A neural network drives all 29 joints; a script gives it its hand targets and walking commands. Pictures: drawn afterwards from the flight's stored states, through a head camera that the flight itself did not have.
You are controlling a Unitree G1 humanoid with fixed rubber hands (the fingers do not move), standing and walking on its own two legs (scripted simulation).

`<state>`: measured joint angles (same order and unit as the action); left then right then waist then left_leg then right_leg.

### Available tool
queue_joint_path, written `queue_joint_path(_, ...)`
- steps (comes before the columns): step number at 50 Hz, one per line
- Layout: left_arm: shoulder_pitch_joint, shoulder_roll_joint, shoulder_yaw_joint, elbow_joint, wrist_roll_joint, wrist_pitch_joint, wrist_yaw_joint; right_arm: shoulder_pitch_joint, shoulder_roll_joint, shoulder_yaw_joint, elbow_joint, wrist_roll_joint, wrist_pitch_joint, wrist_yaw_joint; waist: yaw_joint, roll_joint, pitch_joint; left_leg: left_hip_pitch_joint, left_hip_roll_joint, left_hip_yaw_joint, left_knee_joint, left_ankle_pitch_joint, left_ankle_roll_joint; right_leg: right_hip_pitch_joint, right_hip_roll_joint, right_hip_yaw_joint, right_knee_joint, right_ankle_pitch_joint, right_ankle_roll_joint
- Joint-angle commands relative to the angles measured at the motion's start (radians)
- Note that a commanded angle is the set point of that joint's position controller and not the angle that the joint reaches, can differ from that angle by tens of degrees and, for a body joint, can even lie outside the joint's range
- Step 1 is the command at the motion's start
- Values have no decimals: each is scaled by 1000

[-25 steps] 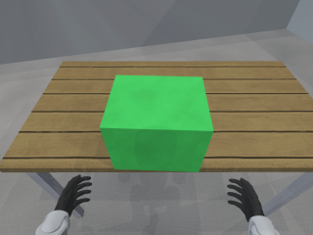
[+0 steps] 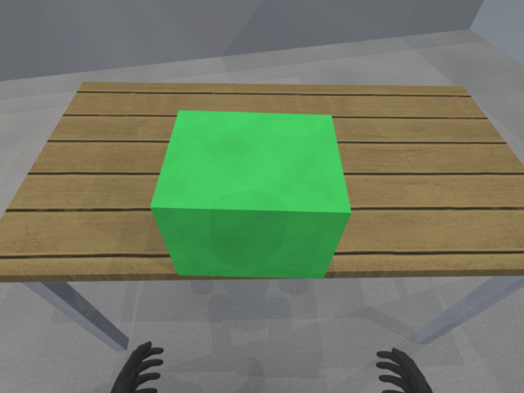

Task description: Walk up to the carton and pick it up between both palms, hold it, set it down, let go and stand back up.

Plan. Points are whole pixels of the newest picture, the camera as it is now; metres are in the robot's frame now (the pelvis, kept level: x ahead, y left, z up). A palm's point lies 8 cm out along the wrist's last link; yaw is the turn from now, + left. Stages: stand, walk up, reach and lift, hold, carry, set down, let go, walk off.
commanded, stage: set down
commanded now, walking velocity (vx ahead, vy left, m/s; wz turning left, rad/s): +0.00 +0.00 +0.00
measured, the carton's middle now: (253, 197) +0.44 +0.04 +0.02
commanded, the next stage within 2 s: let go in 0.80 s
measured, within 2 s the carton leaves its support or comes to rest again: neither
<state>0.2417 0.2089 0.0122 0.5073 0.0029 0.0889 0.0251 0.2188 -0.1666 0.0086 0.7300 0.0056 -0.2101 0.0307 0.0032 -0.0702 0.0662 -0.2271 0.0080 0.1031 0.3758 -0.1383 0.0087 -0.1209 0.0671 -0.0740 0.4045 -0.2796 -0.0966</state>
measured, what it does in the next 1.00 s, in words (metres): stands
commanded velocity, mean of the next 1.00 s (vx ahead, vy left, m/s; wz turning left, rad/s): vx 0.00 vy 0.00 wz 0.00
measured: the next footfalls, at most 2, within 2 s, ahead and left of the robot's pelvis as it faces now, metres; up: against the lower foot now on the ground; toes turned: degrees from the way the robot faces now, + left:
none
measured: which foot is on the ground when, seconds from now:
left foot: down 0.00-1.00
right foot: down 0.00-1.00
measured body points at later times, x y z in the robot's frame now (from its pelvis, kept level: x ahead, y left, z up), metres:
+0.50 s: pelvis +0.00 +0.01 +0.00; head +0.01 +0.02 +0.45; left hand +0.17 +0.23 -0.09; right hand +0.15 -0.22 -0.09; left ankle +0.04 +0.12 -0.74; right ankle -0.04 -0.04 -0.74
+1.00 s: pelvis +0.01 +0.02 +0.00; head +0.03 +0.03 +0.45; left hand +0.19 +0.24 -0.09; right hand +0.16 -0.22 -0.09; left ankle +0.04 +0.12 -0.74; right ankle -0.04 -0.04 -0.74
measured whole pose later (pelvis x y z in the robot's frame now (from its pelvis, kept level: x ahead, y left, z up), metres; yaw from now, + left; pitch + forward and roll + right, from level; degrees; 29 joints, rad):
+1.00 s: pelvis +0.01 +0.02 +0.00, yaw -2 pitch +0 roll +1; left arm 0.19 0.19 0.00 0.54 0.02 0.07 0.03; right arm 0.18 -0.20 -0.01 0.77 0.04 -0.24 0.06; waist 0.00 -0.04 0.03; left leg -0.22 0.00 0.14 0.39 -0.17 0.03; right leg -0.11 0.06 -0.04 0.39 -0.28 -0.08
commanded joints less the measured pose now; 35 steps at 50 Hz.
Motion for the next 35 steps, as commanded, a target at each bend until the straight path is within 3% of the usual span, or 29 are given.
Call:
queue_joint_path(1, -86, 131, 43, -155, 13, -29, 11, -66, -116, -36, -118, -1, -69, -9, -1, 35, -170, 243, 19, -97, 6, 101, 1, -151, -149, 148, -96, 413, 138)
queue_joint_path(3, -84, 123, 37, -165, 25, -22, 22, -65, -130, -37, -102, 12, -76, 1, 4, 72, -179, 279, 23, -100, 5, 117, -7, -185, -141, 139, -104, 370, 124)
queue_joint_path(10, -107, 116, 30, -111, 20, 7, 7, -74, -127, -25, -116, 18, -42, -6, 5, 37, -118, 273, 21, -94, -1, 58, 3, -232, -161, 164, -140, 280, 129)
queue_joint_path(12, -121, 112, 30, -125, 24, 8, 9, -68, -133, -35, -99, 19, -32, -2, 9, 67, -119, 310, 23, -91, -2, 86, -2, -251, -142, 137, -135, 274, 110)
queue_joint_path(21, -132, 104, 25, -123, 17, -10, 11, -76, -145, -50, -116, 20, -27, 11, 3, 54, -133, 362, 29, -93, 8, 96, -2, -306, -129, 122, -150, 218, 94)
queue_joint_path(25, -123, 96, 23, -119, 8, -27, 11, -85, -162, -62, -130, 10, -35, 10, -1, 17, -143, 375, 30, -94, 15, 125, 5, -307, -121, 115, -143, 281, 100)
queue_joint_path(30, -130, 95, 13, -121, 1, -40, 13, -73, -164, -65, -105, 19, -42, 16, -1, 53, -157, 392, 30, -92, 24, 143, -3, -323, -111, 106, -145, 249, 84)
queue_joint_path(35, -118, 93, 20, -105, 8, -51, 12, -76, -161, -53, -92, 24, -54, 18, 6, 34, -182, 397, 27, -88, 35, 173, 0, -305, -107, 103, -135, 294, 88)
